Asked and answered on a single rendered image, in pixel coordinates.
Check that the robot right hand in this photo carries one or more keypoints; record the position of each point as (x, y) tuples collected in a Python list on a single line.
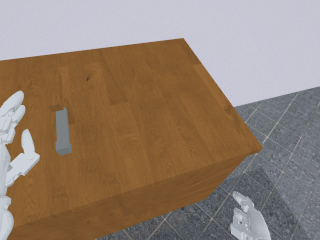
[(253, 225)]

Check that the robot left hand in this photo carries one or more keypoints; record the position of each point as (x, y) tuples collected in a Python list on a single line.
[(11, 112)]

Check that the counter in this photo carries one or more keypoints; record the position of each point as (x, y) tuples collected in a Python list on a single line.
[(150, 132)]

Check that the left robot forearm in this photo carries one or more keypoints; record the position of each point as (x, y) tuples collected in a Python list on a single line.
[(6, 218)]

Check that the tap lever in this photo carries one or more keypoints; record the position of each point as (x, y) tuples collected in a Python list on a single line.
[(62, 145)]

